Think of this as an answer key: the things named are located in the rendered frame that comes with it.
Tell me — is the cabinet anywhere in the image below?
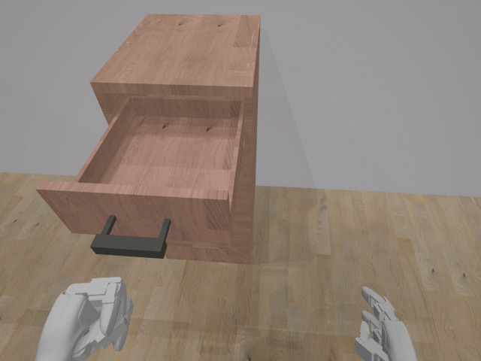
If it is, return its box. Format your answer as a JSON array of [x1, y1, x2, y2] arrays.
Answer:
[[90, 14, 261, 265]]

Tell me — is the robot right hand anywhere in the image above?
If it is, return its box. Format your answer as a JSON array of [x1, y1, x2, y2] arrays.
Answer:
[[355, 287, 418, 361]]

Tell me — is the robot left hand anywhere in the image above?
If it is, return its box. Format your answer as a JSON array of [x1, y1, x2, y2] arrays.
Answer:
[[35, 277, 134, 361]]

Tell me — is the drawer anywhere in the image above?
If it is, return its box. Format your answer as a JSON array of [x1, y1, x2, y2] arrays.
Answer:
[[36, 96, 244, 244]]

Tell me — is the handle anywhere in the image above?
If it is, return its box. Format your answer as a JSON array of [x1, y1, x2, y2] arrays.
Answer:
[[90, 215, 171, 259]]

